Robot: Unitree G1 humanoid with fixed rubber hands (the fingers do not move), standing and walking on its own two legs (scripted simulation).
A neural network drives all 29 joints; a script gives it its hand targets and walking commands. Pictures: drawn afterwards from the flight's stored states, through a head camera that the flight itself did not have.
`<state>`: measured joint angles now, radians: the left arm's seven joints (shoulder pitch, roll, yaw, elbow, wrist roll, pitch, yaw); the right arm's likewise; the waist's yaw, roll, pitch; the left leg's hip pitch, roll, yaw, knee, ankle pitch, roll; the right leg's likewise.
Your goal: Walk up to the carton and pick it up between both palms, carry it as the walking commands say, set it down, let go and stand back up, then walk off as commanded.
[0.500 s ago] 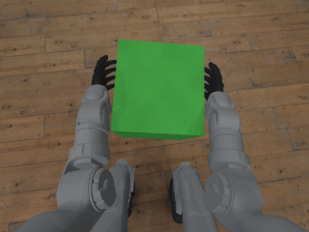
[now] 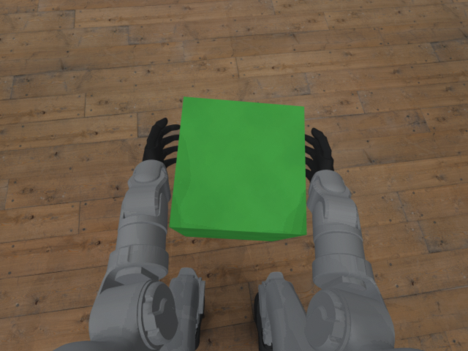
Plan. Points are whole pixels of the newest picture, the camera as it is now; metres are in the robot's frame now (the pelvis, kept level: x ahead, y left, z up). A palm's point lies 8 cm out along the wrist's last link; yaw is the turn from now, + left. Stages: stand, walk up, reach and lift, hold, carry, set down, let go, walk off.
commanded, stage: reach and lift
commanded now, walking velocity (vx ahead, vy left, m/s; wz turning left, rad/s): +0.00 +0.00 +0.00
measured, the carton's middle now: (235, 181) +0.41 +0.00 -0.10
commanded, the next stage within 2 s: none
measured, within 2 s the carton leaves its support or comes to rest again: neither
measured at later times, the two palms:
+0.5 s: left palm (144, 158) +0.40 +0.14 +0.04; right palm (339, 170) +0.39 -0.15 +0.04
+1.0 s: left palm (128, 151) +0.37 +0.14 +0.11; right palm (365, 163) +0.37 -0.15 +0.11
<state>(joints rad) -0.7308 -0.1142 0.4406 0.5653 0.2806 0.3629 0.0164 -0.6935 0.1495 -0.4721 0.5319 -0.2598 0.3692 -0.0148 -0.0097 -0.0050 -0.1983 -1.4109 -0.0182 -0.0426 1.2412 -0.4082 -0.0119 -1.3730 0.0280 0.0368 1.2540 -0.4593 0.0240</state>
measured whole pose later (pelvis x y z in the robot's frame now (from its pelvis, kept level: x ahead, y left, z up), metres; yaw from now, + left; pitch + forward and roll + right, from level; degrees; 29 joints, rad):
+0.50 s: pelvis +0.01 +0.00 +0.06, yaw +0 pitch +24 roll +0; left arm -0.59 -0.16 0.44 0.51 0.32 0.37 -0.02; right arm -0.56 0.20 -0.46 0.47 -0.31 0.38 0.01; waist -0.01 -0.01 -0.13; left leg -1.04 -0.02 -0.04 0.94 -0.32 -0.01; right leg -1.00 0.02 0.05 0.95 -0.37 0.02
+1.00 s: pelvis +0.03 +0.00 +0.12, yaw +0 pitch +12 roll +0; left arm -0.45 -0.20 0.40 0.43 0.34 0.41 -0.02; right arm -0.43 0.21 -0.41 0.42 -0.33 0.42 0.03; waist -0.01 -0.01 -0.04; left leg -0.59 -0.01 -0.04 0.60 -0.21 0.00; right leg -0.56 0.01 0.05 0.60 -0.25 0.02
